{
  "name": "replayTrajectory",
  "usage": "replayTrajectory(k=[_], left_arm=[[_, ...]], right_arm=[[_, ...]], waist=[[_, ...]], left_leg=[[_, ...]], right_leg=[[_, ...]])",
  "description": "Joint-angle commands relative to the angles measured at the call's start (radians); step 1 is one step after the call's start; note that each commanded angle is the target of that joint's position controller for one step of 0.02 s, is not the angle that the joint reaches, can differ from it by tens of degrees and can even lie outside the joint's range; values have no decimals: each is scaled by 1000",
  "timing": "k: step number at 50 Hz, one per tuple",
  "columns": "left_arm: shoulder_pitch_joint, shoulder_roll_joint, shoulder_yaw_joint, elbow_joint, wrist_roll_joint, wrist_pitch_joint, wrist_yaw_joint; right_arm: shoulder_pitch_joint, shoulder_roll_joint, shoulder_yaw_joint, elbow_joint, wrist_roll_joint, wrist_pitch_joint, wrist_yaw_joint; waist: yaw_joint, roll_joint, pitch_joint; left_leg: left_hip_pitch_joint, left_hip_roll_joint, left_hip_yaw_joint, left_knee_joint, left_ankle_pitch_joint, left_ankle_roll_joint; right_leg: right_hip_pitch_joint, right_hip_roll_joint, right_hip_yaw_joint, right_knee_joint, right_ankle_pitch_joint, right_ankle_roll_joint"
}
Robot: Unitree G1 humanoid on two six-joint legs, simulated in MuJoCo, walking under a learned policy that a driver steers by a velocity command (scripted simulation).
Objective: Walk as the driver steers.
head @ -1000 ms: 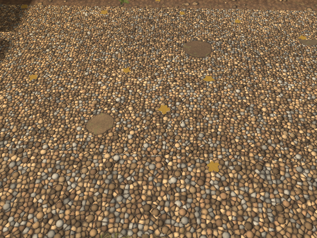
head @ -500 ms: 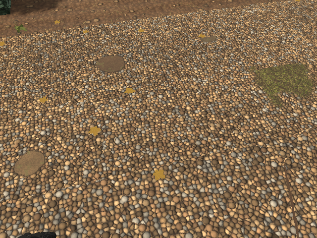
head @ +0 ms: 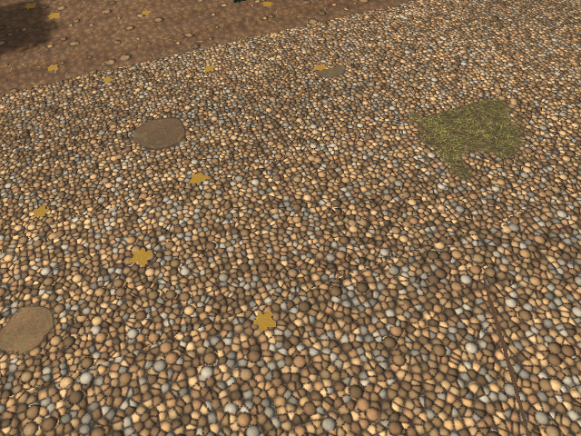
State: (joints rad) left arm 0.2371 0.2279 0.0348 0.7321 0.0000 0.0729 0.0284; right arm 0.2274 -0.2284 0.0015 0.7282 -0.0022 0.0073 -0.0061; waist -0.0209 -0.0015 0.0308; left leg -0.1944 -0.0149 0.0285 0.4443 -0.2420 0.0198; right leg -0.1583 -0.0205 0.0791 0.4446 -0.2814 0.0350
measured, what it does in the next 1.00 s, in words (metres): goes down: right foot 0.17 m lower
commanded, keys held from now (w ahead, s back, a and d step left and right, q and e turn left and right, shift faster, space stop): w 0.60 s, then w+q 0.40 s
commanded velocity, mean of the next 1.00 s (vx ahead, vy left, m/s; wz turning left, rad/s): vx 0.40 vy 0.00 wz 0.11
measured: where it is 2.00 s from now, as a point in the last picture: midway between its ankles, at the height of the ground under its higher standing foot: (288, 305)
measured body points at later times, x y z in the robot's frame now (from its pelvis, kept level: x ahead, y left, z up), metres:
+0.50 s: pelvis +0.12 +0.00 +0.00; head +0.13 +0.01 +0.45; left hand +0.29 +0.25 -0.10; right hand +0.09 -0.27 -0.12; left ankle +0.00 +0.09 -0.74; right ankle +0.24 -0.18 -0.67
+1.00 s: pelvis +0.45 -0.12 -0.19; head +0.50 -0.13 +0.26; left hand +0.46 +0.14 -0.32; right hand +0.54 -0.38 -0.33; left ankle +0.37 +0.04 -0.78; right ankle +0.46 -0.23 -0.91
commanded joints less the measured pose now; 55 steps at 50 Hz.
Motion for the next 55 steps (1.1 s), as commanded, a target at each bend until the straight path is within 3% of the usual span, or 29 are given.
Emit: replayTrajectory(k=[1, 4, 6, 10, 11, 12, 13, 14, 16, 19, 22, 24, 27, 30, 34, 37, 39, 40, 41, 42, 43, 44, 45, 46, 47, 48, 49, 52, 55], left_arm=[[49, 109, 33, -28, 1, -19, -3], [89, 179, 52, -35, 0, -47, -10], [95, 194, 55, -28, -11, -64, -12], [-9, 147, 34, -45, -30, -83, -14], [-58, 101, 20, -69, -28, -93, -18], [-62, 68, 12, -119, -32, -113, -20], [-55, 135, 34, -124, -44, -132, -16], [-36, 161, 44, -111, -55, -144, -21], [-25, 138, 39, -89, -38, -150, -29], [-43, 107, 33, -83, -18, -143, -49], [-97, 72, 21, -94, 1, -141, -55], [-116, 88, 25, -82, -3, -148, -62], [-325, 117, 37, -154, -26, -181, -80], [-383, 64, 20, -158, 8, -198, -122], [-357, 83, 27, -140, -20, -177, -134], [-302, 102, 31, -85, -23, -178, -125], [-104, 162, 57, 0, -5, -187, -107], [87, 192, 72, 64, -2, -187, -97], [234, 202, 66, 119, 22, -185, -94], [252, 260, 55, 131, 40, -189, -100], [283, 239, 68, 117, 21, -170, -103], [309, 263, 91, 143, 22, -151, -105], [255, 312, 105, 181, 11, -146, -108], [92, 211, 68, 110, 12, -159, -92], [6, 202, 62, 110, 25, -177, -85], [-69, 164, 48, 123, 23, -192, -85], [-89, 141, 44, 132, 21, -193, -79], [-30, 127, 40, 170, 16, -214, -35], [-11, 165, 52, 172, 1, -186, -11]], right_arm=[[-20, -82, -22, -61, 2, 3, -6], [-20, -93, -31, -64, 12, -22, 0], [-14, -104, -39, -66, 19, -49, 11], [178, -107, -56, 0, 25, -86, 21], [302, -146, -71, 29, 25, -92, 20], [348, -272, -100, 20, 25, -103, 33], [316, -248, -92, 9, 17, -112, 42], [263, -191, -76, -3, 18, -116, 36], [229, -181, -72, -16, 21, -109, 33], [239, -141, -53, -5, 16, -88, 29], [286, -181, -63, 38, 3, -76, 9], [305, -178, -62, 44, 3, -77, 0], [470, -151, -59, 114, 12, -93, -27], [352, -144, -53, 91, 10, -89, -47], [324, -165, -68, 91, 35, -78, -45], [354, -166, -80, 102, 35, -40, -52], [338, -178, -90, 99, 30, -34, -44], [289, -182, -93, 103, 37, -37, -34], [332, -114, -84, 127, 38, -48, -26], [565, 3, -58, 168, 26, -65, 2], [586, -74, -54, 141, 62, -91, 14], [466, -100, -60, 98, 88, -97, 9], [419, -80, -55, 62, 103, -86, -20], [316, -142, -78, 57, 89, -74, -44], [279, -127, -76, 37, 71, -52, -55], [254, -90, -79, 38, 47, -32, -53], [215, -73, -83, 23, 39, -22, -45], [86, -55, -78, -43, 23, -31, -25], [10, -29, -69, -79, 15, -33, 10]], waist=[[23, -63, -45], [42, -155, 72], [38, -194, 99], [-71, -150, 62], [-119, -38, 26], [-110, 217, 0], [-76, 221, 47], [-37, 129, 94], [-9, 43, 64], [-15, 66, 21], [-30, 70, 1], [-35, 58, 4], [-104, 101, 118], [-82, 70, 140], [-57, 64, 166], [-64, 51, 119], [3, 55, 1], [116, 13, -75], [154, -134, -154], [37, -419, -297], [75, -442, -438], [109, -306, -463], [45, -222, -463], [25, -57, -299], [-5, -123, -207], [-49, -88, -69], [-51, -130, -23], [-14, -157, 5], [9, -87, -6]], left_leg=[[-5, -12, -4, -24, -174, 34], [-155, -52, 45, 138, -245, 43], [-178, -24, 10, 238, -207, 58], [133, -16, -9, 48, -59, 88], [270, 80, -153, -30, -66, 116], [335, 292, -584, -214, -232, 240], [305, 395, -760, -270, -213, 339], [290, 390, -671, -250, -124, 338], [322, 323, -488, -239, 57, 265], [259, 242, -301, -258, 319, 220], [221, 235, -209, -234, 432, 216], [212, 225, -178, -198, 370, 215], [467, 282, -274, -169, 207, 193], [88, 198, -130, -174, 26, 146], [9, 180, -117, -57, -11, 105], [215, 175, -155, 178, 75, 71], [249, 140, -210, 483, 240, 59], [126, 98, -183, 759, 224, 18], [-170, -26, -172, 1165, -412, -40], [-551, -21, -290, 1426, -685, -42], [-604, 14, -341, 1365, -562, -53], [-666, 25, -290, 1350, -490, -61], [-660, 71, -198, 1412, -352, -60], [-602, 120, -186, 1243, -99, -20], [-562, 147, -190, 1236, -60, -9], [-474, 170, -192, 1059, -9, -24], [-431, 181, -199, 910, 6, -30], [-445, 164, -188, 619, 114, -29], [-430, 130, -100, 431, 222, 4]], right_leg=[[-33, -29, 52, -112, -145, -110], [-99, -136, 226, -233, -465, -195], [-119, -216, 333, -272, -434, -248], [-279, -123, 178, -122, -197, -187], [-387, -64, 101, 87, -101, -147], [-539, 69, -24, 391, -136, -82], [-658, 52, 35, 580, -253, -81], [-715, 2, 73, 677, -187, -97], [-746, -56, 45, 683, -58, -124], [-656, -86, -13, 588, 87, -101], [-609, -81, -31, 551, 266, -58], [-632, -71, -50, 545, 367, -52], [-1008, -100, 16, 431, 350, -75], [-595, -64, -45, 201, 762, -88], [-391, -43, -10, 105, 766, -99], [-372, -81, 24, -19, 749, -58], [-164, -89, 15, -74, 771, -49], [95, -107, -14, -146, 859, -44], [425, -200, 57, -52, 925, -82], [782, -296, 55, 435, 1467, -113], [794, -325, 152, 384, 1360, -177], [730, -396, 318, 208, 895, -258], [565, -475, 523, 10, 394, -312], [263, -467, 472, -119, 232, -293], [87, -498, 473, -109, 252, -309], [-125, -396, 273, -130, 382, -258], [-190, -328, 134, -148, 337, -223], [-110, -288, 2, -180, 567, -211], [-4, -275, -106, -167, 601, -200]])
Keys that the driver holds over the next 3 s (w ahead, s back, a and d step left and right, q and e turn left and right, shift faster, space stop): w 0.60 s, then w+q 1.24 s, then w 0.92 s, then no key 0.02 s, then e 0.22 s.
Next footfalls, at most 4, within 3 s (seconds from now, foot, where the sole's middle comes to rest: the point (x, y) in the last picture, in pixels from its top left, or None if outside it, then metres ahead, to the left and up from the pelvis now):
0.82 right None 0.50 -0.23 -0.95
1.28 left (275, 372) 0.74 0.06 -0.95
2.06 right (294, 259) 1.26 0.00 -1.12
2.62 left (203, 236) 1.37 0.34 -1.12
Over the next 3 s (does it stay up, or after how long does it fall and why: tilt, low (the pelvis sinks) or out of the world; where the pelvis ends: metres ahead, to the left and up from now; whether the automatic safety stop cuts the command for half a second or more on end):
stays up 1.46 0.25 -0.35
